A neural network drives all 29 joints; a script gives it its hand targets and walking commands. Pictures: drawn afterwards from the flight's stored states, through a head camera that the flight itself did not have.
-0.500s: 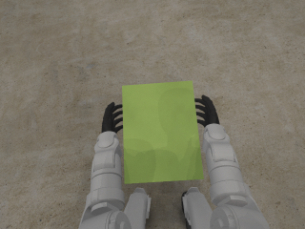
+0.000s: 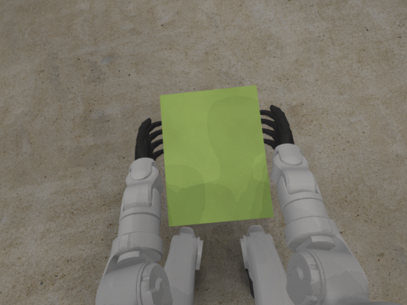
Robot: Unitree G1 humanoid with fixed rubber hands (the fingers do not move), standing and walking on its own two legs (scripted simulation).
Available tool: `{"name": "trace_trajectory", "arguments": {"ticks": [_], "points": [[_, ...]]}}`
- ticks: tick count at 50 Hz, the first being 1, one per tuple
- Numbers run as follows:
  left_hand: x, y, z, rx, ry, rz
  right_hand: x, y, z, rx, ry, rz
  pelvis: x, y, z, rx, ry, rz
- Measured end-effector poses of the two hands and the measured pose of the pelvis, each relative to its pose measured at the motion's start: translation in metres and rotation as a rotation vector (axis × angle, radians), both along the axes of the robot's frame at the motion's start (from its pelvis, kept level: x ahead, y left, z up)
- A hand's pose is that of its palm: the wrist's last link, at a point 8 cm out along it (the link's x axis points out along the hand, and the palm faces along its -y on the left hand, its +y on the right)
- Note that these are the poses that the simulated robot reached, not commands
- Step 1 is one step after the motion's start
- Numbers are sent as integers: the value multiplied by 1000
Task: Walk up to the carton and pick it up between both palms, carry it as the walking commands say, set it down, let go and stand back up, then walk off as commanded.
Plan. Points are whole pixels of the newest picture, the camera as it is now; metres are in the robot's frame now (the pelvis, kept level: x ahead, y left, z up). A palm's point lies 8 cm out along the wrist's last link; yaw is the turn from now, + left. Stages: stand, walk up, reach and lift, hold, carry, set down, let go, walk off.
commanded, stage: set down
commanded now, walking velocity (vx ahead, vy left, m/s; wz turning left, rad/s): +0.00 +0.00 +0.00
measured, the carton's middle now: (214, 160) +0.41 +0.02 -0.15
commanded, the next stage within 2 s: none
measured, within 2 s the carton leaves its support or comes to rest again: neither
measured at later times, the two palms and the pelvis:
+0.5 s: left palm (157, 157) +0.42 +0.15 -0.16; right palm (271, 147) +0.44 -0.12 -0.16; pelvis -0.02 +0.00 -0.07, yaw +1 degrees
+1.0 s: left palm (164, 158) +0.44 +0.16 -0.25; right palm (263, 150) +0.46 -0.12 -0.25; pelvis -0.04 +0.00 -0.14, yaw +1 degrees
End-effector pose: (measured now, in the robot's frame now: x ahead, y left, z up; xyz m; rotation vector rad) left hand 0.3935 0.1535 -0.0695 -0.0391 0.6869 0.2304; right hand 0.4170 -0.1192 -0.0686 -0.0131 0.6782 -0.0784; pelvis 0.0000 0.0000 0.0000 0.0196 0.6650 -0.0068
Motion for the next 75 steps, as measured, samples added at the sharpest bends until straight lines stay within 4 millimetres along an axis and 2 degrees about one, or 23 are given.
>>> {"name": "trace_trajectory", "arguments": {"ticks": [39, 75], "points": [[40, 2, -138, 15, 11, -26, 36, 1, -139, -3, 9, -7, -32, -3, -111, 8, 111, 3], [70, 3, -265, 30, 47, -53, 63, 1, -268, -23, 42, 4, -43, 2, -192, 1, 141, 13]]}}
